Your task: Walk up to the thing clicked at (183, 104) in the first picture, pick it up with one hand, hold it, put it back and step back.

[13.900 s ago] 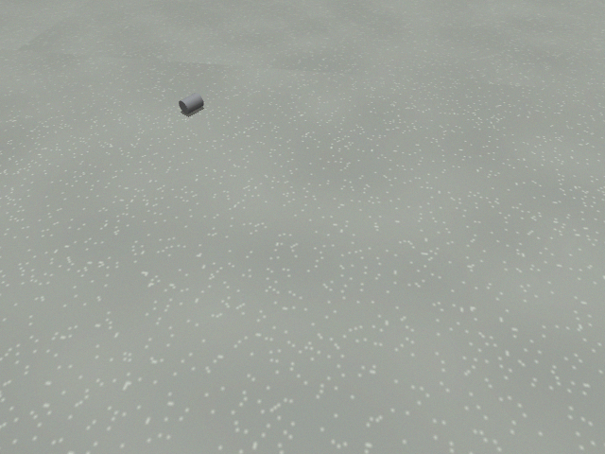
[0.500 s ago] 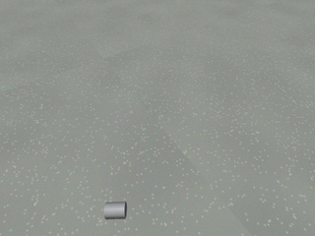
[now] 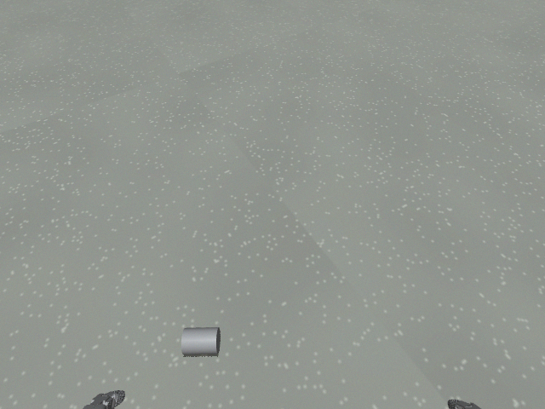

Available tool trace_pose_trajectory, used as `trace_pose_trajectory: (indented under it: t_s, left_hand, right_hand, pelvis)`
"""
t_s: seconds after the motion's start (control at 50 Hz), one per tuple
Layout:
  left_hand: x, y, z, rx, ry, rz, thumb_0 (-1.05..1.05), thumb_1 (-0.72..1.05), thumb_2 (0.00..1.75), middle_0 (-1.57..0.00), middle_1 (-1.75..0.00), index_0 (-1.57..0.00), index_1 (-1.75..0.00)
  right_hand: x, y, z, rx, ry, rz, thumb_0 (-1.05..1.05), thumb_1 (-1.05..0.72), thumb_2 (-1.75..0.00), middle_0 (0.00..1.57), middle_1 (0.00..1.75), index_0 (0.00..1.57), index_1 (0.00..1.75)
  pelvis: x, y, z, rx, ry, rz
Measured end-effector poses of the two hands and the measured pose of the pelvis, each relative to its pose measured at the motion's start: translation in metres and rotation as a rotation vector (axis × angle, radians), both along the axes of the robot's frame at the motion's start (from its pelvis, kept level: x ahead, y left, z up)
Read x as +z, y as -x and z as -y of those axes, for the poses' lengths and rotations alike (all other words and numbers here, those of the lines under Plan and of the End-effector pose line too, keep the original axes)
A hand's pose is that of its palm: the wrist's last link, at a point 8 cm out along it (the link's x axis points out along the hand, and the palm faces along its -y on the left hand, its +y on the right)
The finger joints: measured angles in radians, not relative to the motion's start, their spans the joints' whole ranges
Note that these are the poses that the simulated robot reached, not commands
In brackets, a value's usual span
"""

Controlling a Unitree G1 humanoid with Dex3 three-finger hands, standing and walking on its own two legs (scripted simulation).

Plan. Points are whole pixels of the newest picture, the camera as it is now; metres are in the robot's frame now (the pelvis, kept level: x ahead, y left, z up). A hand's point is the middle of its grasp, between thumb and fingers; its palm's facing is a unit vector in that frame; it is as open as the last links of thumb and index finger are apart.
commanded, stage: rise first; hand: left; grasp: from above
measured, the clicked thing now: (201, 340) +0.42 +0.27 -0.73
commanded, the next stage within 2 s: none
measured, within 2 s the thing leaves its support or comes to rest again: neither
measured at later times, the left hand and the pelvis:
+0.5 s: hand out of the picture +0.14 +0.26 -0.22, palm faces -0.15 -0.89 -0.42, open 13.5 cm; pelvis +0.00 +0.02 -0.07, yaw +0 degrees
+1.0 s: hand out of the picture +0.16 +0.29 -0.33, palm faces -0.40 -0.68 -0.62, open 14.2 cm; pelvis -0.04 +0.01 -0.19, yaw +1 degrees
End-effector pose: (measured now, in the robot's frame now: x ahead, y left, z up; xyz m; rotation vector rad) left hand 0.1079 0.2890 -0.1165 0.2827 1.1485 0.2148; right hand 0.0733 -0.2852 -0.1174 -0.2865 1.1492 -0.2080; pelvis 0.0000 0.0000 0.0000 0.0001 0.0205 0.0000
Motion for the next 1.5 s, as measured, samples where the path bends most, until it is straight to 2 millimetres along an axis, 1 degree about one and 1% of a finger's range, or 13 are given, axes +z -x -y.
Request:
trace_pose_trajectory:
  t_s: [0.08,0.16,0.3,0.4,0.5,0.64,0.8,0.9,1.0,1.1,1.28,1.38,1.5]
  left_hand:
    - [-0.009,-0.035,-0.001,-0.047,0.006,0.041,0.01,0.63,0.89,-0.2,-0.56,-0.2,-0.56]
    - [-0.013,-0.052,-0.005,-0.098,-0.014,0.06,0.01,0.38,0.88,-0.2,-0.74,-0.21,-0.72]
    - [-0.028,-0.042,-0.01,-0.137,-0.058,-0.02,0.0,-0.1,0.87,-0.19,-0.9,-0.2,-0.89]
    - [-0.049,-0.032,-0.013,-0.149,-0.072,-0.027,0.0,-0.32,0.89,-0.18,-0.97,-0.19,-0.95]
    - [-0.065,-0.032,-0.015,-0.195,-0.102,0.015,0.0,-0.44,0.91,-0.16,-1.01,-0.16,-1.0]
    - [-0.073,-0.027,-0.017,-0.242,-0.134,0.003,0.0,-0.53,0.96,-0.13,-1.04,-0.12,-1.04]
    - [-0.094,-0.023,-0.019,-0.295,-0.176,-0.009,0.0,-0.57,0.99,-0.1,-1.04,-0.09,-1.04]
    - [-0.127,-0.037,-0.028,-0.395,-0.25,0.002,0.0,-0.57,0.99,-0.1,-1.04,-0.09,-1.04]
    - [-0.168,-0.066,-0.03,-0.54,-0.332,0.057,0.0,-0.56,0.99,-0.09,-1.04,-0.09,-1.05]
    - [-0.213,-0.099,-0.032,-0.67,-0.423,0.121,0.0,-0.56,0.99,-0.1,-1.05,-0.09,-1.05]
    - [-0.281,-0.142,-0.04,-0.853,-0.561,0.161,0.0,-0.57,1.01,-0.09,-1.05,-0.09,-1.05]
    - [-0.307,-0.16,-0.039,-0.936,-0.608,0.206,0.0,-0.56,1.02,-0.09,-1.03,-0.08,-1.04]
    - [-0.331,-0.179,-0.041,-1.009,-0.652,0.25,0.0,-0.55,1.03,-0.09,-1.02,-0.08,-1.03]
  right_hand:
    - [-0.006,-0.006,-0.013,-0.001,-0.019,0.045,0.01,-0.92,-0.9,0.2,0.3,0.2,0.3]
    - [-0.013,-0.007,-0.022,-0.02,-0.037,0.078,0.01,-0.92,-0.9,0.2,0.3,0.21,0.3]
    - [-0.022,-0.024,-0.032,-0.013,-0.052,0.148,0.01,-0.91,-0.9,0.21,0.3,0.21,0.3]
    - [-0.031,-0.047,-0.036,0.032,-0.032,0.214,0.01,-0.91,-0.9,0.21,0.3,0.21,0.3]
    - [-0.043,-0.07,-0.042,0.071,-0.013,0.268,0.01,-0.91,-0.9,0.21,0.3,0.21,0.3]
    - [-0.052,-0.091,-0.056,0.108,-0.03,0.328,0.01,-0.92,-0.9,0.2,0.3,0.21,0.3]
    - [-0.075,-0.098,-0.062,0.154,-0.049,0.373,0.01,-0.92,-0.9,0.21,0.3,0.21,0.3]
    - [-0.109,-0.097,-0.055,0.187,-0.042,0.378,0.01,-0.91,-0.9,0.21,0.3,0.21,0.3]
    - [-0.159,-0.089,-0.041,0.192,-0.026,0.348,0.01,-0.89,-0.89,0.21,0.3,0.21,0.3]
    - [-0.219,-0.071,-0.028,0.189,-0.016,0.276,0.01,-0.91,-0.9,0.21,0.3,0.21,0.3]
    - [-0.319,-0.013,-0.018,0.157,-0.029,0.082,0.01,-0.93,-0.9,0.2,0.3,0.21,0.3]
    - [-0.352,0.026,-0.019,0.128,-0.031,-0.011,0.01,-0.92,-0.9,0.2,0.3,0.21,0.3]
    - [-0.368,0.063,-0.021,0.094,-0.01,-0.088,0.01,-0.91,-0.9,0.21,0.3,0.21,0.3]
  pelvis:
    - [-0.01,0.007,0.002,-0.002,-0.001,-0.067]
    - [-0.02,0.006,0.0,-0.009,0.0,-0.108]
    - [-0.035,0.001,-0.008,-0.007,0.01,-0.163]
    - [-0.054,0.001,-0.012,-0.002,0.015,-0.218]
    - [-0.075,0.002,-0.016,0.001,0.022,-0.258]
    - [-0.09,0.002,-0.019,0.005,0.034,-0.296]
    - [-0.116,0.01,-0.018,0.011,0.037,-0.354]
    - [-0.149,0.022,-0.014,0.015,0.032,-0.414]
    - [-0.192,0.035,-0.01,0.016,0.027,-0.479]
    - [-0.24,0.049,-0.007,0.014,0.024,-0.541]
    - [-0.313,0.076,-0.006,0.014,0.034,-0.586]
    - [-0.343,0.089,-0.009,0.007,0.046,-0.58]
    - [-0.367,0.099,-0.014,-0.001,0.067,-0.567]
